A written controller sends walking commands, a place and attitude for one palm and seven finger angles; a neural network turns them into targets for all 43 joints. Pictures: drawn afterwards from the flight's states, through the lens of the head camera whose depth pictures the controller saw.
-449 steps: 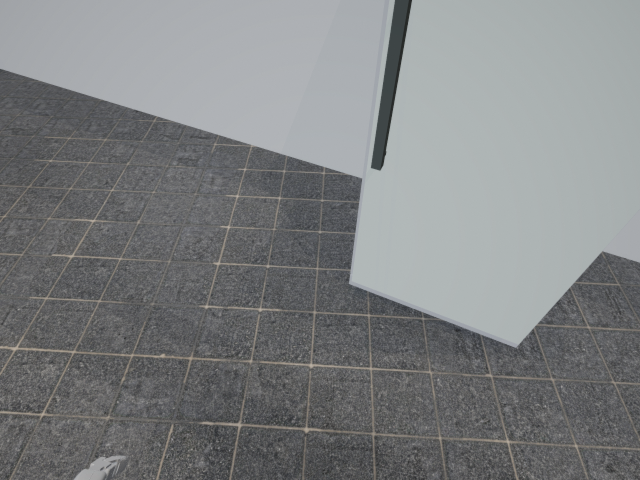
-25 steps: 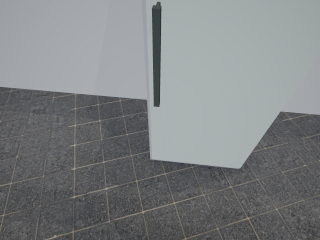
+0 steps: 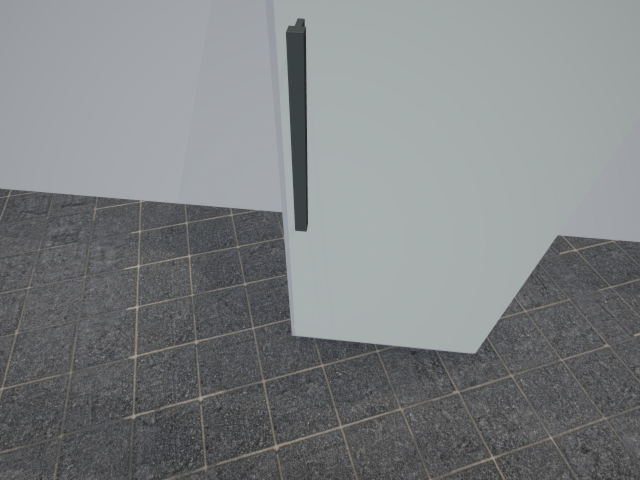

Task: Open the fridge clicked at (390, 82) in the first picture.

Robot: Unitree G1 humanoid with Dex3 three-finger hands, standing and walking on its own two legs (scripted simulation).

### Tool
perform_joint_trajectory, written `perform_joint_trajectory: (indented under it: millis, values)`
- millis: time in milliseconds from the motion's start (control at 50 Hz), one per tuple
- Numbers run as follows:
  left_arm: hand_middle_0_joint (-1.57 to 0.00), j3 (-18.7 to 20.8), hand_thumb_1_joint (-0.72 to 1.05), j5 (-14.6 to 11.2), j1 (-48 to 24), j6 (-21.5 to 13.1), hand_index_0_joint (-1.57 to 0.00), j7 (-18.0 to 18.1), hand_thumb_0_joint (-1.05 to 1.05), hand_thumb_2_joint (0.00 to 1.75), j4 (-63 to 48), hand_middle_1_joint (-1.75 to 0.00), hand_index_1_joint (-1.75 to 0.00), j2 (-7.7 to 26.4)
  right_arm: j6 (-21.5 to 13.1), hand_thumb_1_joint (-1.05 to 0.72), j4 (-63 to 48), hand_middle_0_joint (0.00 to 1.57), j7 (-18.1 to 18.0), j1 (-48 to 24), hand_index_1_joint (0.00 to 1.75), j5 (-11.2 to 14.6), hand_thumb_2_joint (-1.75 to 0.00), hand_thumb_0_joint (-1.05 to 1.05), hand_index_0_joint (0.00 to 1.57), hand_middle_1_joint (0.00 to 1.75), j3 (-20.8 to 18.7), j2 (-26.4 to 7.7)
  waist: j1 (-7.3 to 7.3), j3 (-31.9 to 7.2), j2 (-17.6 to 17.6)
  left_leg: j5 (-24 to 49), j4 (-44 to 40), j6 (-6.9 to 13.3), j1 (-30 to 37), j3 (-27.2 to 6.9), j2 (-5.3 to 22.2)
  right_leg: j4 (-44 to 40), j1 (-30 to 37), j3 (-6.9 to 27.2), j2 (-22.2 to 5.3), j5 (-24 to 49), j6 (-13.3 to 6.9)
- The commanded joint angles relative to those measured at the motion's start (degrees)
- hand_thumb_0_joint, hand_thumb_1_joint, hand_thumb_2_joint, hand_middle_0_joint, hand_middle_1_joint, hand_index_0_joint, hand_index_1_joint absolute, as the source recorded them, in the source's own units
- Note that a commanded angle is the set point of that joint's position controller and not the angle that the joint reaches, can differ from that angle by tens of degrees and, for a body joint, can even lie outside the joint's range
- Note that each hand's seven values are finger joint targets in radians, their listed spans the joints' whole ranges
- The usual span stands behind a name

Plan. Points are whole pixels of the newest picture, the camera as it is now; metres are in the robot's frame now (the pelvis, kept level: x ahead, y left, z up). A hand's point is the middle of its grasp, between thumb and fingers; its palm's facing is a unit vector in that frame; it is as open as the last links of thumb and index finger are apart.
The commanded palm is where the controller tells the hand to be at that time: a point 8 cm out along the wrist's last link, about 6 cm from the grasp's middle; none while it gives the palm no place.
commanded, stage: shuffle to correct the standing spot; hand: left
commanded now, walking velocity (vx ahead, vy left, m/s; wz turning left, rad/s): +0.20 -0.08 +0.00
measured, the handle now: (301, 142) +0.63 +0.08 +0.09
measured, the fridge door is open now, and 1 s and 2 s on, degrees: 0 0 0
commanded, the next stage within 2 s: come to a stop and stand still in 0.50 s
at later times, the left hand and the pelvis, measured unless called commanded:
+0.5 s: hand out of the picture +0.14 +0.17 -0.18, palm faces +0.00 -0.99 -0.13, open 7.4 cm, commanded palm none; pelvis +0.13 +0.00 +0.01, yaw -4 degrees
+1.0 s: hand (265, 369) +0.33 +0.12 -0.18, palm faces -0.01 -0.98 -0.18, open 7.3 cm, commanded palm none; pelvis +0.22 -0.05 +0.00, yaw -2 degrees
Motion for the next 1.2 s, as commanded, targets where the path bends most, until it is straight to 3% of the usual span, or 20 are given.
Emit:
perform_joint_trajectory:
  millis: [0,40,80,220,240,280,300,340,420,560,620,640,660,700,880,1000,1020,1040,1060,1180]
  values:
    - [-0.20,1.72,0.90,0.24,9.50,-1.66,-0.20,0.44,0.00,0.90,-0.53,-0.30,-0.30,5.33,-1.69,-0.90,-2.99,0.20,-1.16,1.57,0.30,0.59,-0.90,0.00,0.20,0.30,-1.46,-5.84,2.37,5.69,-3.99,6.15,5.42,3.56,-14.88,-0.92,4.18,-5.66,8.40,8.82,-7.28,10.41,-4.03]
    - [-0.20,2.94,0.90,0.00,16.92,-2.26,-0.20,1.36,0.00,0.90,1.80,-0.30,-0.30,8.32,-1.90,-0.90,-5.70,0.20,-0.87,-3.84,0.30,0.57,-0.90,0.00,0.20,0.30,-1.09,-3.39,5.43,5.03,-14.41,-11.21,26.16,1.31,-29.20,4.15,0.85,-12.40,18.11,22.39,-18.47,27.43,-11.26]
    - [-0.20,2.37,0.90,0.30,16.30,-2.44,-0.20,1.97,0.00,0.90,2.00,-0.30,-0.30,6.00,-2.11,-0.90,-6.95,0.20,-0.42,-7.56,0.30,0.80,-0.90,0.00,0.20,0.30,-1.58,-2.86,4.61,5.67,-5.97,-11.93,34.11,1.30,-33.30,1.21,3.46,-11.89,18.20,20.90,-19.71,30.90,-14.81]
    - [-0.20,1.98,0.90,0.23,5.33,-2.00,-0.20,1.17,0.00,0.90,-0.70,-0.30,-0.30,4.63,-2.05,-0.90,-3.63,0.20,0.18,1.52,0.30,0.73,-0.90,0.00,0.20,0.30,-1.94,-0.46,-4.14,5.39,-5.90,7.54,6.06,0.99,-3.52,9.07,1.17,-7.78,-5.61,6.52,-8.87,16.70,-6.74]
    - [-0.20,1.77,0.90,-0.01,5.81,-1.73,-0.20,0.90,0.00,0.90,-0.90,-0.30,-0.30,3.30,-2.47,-0.90,-1.65,0.20,-0.48,6.78,0.30,0.45,-0.90,0.00,0.20,0.30,-2.59,-3.10,-5.82,2.83,-1.83,9.14,1.29,1.53,6.07,7.12,3.16,1.64,-9.44,4.62,-6.21,17.99,-4.99]
    - [-0.20,1.49,0.90,-0.01,5.75,-1.47,-0.20,0.12,0.00,0.90,-3.87,-0.30,-0.30,0.35,-2.68,-0.90,0.08,0.20,-1.69,16.51,0.30,-0.32,-0.90,0.00,0.20,0.30,-4.77,-14.01,-8.10,-2.41,17.69,7.88,-12.12,12.31,12.77,-25.02,30.09,31.41,-23.14,-1.12,1.69,-14.27,-0.55]
    - [-0.20,1.77,0.90,0.72,2.14,-0.78,-0.20,0.32,0.00,0.90,-5.11,-0.30,-0.30,1.58,-2.56,-0.90,-0.42,0.20,-1.91,13.67,0.30,-0.05,-0.90,0.00,0.20,0.30,-4.38,-13.51,-7.22,1.12,13.21,3.73,-13.73,13.85,5.86,-25.98,31.92,40.03,-24.95,2.83,-1.25,-13.78,-0.86]
    - [-0.20,2.27,0.90,1.09,-0.27,-0.56,-0.20,-0.60,0.00,0.90,-5.24,-0.30,-0.30,0.52,-3.06,-0.90,-2.57,0.20,-1.94,5.73,0.30,-0.08,-0.90,0.00,0.20,0.30,-3.00,-8.42,-3.71,9.09,5.88,6.26,-14.73,11.58,-4.01,-17.01,26.58,42.11,-26.46,3.82,-5.15,-4.55,0.27]
    - [-0.20,2.23,0.90,0.67,2.92,0.65,-0.20,-1.25,0.00,0.90,-4.58,-0.30,-0.30,-1.81,-4.01,-0.90,-3.01,0.20,-2.02,2.97,0.30,-0.06,-0.90,0.00,0.20,0.30,-2.60,-6.97,-0.60,3.67,7.93,25.17,-10.87,7.89,-2.54,0.67,19.12,33.57,-21.82,0.91,-5.61,2.70,2.26]
    - [-0.20,2.56,0.90,0.53,-8.13,0.77,-0.20,-1.78,0.00,0.90,-9.36,-0.30,-0.30,0.51,-2.36,-0.90,-2.81,0.20,-1.20,3.41,0.30,-0.62,-0.90,0.00,0.20,0.30,-4.78,-9.42,-2.51,5.55,10.30,23.87,-8.62,6.20,-3.52,4.18,18.00,8.77,-14.10,-4.89,-4.11,5.72,2.37]
    - [-0.20,3.05,0.90,0.58,-3.22,-0.26,-0.20,-1.33,0.00,0.90,-8.24,-0.30,-0.30,2.32,-1.48,-0.90,-3.09,0.20,-0.87,2.72,0.30,-0.47,-0.90,0.00,0.20,0.30,-4.98,-9.30,0.87,2.02,8.42,25.91,1.36,3.28,-5.50,6.19,14.43,-1.83,-0.68,-7.09,-1.34,12.01,1.54]
    - [-0.20,3.70,0.90,0.59,2.29,-1.08,-0.20,-0.62,0.00,0.90,-6.75,-0.30,-0.30,5.84,-1.37,-0.90,-2.95,0.20,-0.48,3.98,0.30,-0.01,-0.90,0.00,0.20,0.30,-4.64,-7.59,3.53,-2.57,2.84,21.87,10.45,0.82,-8.98,8.08,11.09,-4.90,9.52,-3.44,-4.85,20.98,1.07]
    - [-0.20,4.93,0.90,0.76,4.94,-1.86,-0.20,0.60,0.00,0.90,-5.88,-0.30,-0.30,12.76,-1.13,-0.90,-3.66,0.20,-0.04,7.93,0.30,0.74,-0.90,0.00,0.20,0.30,-3.34,-2.26,3.56,-10.17,-15.08,-4.90,24.30,-1.53,-19.32,9.68,4.47,-4.84,22.12,11.65,-20.51,42.83,-3.27]
    - [-0.20,4.29,0.90,-0.22,0.62,-2.10,-0.20,1.52,0.00,0.90,-6.83,-0.30,-0.30,14.21,0.47,-0.90,-5.14,0.20,-1.09,5.49,0.30,1.79,-0.90,0.00,0.20,0.30,-3.42,-3.91,2.00,-12.55,-15.34,-16.20,32.09,-0.75,-15.37,0.05,3.61,-3.72,14.78,10.64,-23.45,65.97,-8.73]
    - [-0.20,3.95,0.90,0.46,-10.16,0.42,-0.20,3.09,0.00,0.90,-11.05,-0.30,-0.30,10.97,3.55,-0.90,-7.39,0.20,0.09,-1.60,0.30,0.39,-0.90,0.00,0.20,0.30,-3.82,-4.83,0.17,-3.05,-7.90,-5.18,35.51,-2.82,-19.44,-1.56,1.23,-7.30,1.26,4.89,-21.36,46.91,-9.31]
    - [-0.20,4.17,0.90,0.55,-11.51,1.25,-0.20,2.58,0.00,0.90,-11.82,-0.30,-0.30,10.49,1.84,-0.90,-9.02,0.20,0.26,0.55,0.30,0.73,-0.90,0.00,0.20,0.30,-3.70,-4.46,-2.30,-5.95,-7.84,5.14,6.77,-1.78,-7.24,1.90,0.71,-0.91,-0.52,3.50,-17.19,33.35,-5.68]
    - [-0.20,3.82,0.90,-0.04,-10.01,1.64,-0.20,2.33,0.00,0.90,-11.98,-0.30,-0.30,8.96,1.28,-0.90,-8.92,0.20,0.21,1.59,0.30,0.55,-0.90,0.00,0.20,0.30,-3.94,-6.46,-2.71,-6.88,-2.68,13.79,-1.21,-1.06,-0.76,1.36,2.65,3.29,-4.32,1.55,-14.00,25.06,-2.84]
    - [-0.20,3.24,0.90,-0.47,-7.08,2.20,-0.20,2.03,0.00,0.90,-12.66,-0.30,-0.30,5.40,0.63,-0.90,-10.49,0.20,0.11,-0.14,0.30,-0.04,-0.90,0.00,0.20,0.30,-4.88,-11.79,-2.00,-5.69,14.33,29.74,-5.93,4.12,1.56,-14.00,16.02,11.25,-13.76,-3.39,-5.50,0.99,2.07]
    - [-0.20,2.63,0.90,-0.38,-7.98,2.52,-0.20,2.13,0.00,0.90,-13.21,-0.30,-0.30,4.70,1.17,-0.90,-12.49,0.20,0.05,-2.74,0.30,-0.19,-0.90,0.00,0.20,0.30,-5.02,-14.81,-2.54,-2.53,18.63,35.83,-9.17,10.59,-7.44,-18.51,22.80,22.55,-13.13,-0.81,-1.58,-16.09,3.19]
    - [-0.20,3.09,0.90,0.08,-2.26,2.63,-0.20,1.56,0.00,0.90,-8.92,-0.30,-0.30,6.34,-0.26,-0.90,-13.11,0.20,-1.68,-7.96,0.30,0.39,-0.90,0.00,0.20,0.30,-3.14,-9.37,0.01,-2.87,6.07,31.27,-7.95,9.62,-2.35,-8.18,14.82,37.14,-17.63,6.68,-0.61,-2.61,4.34]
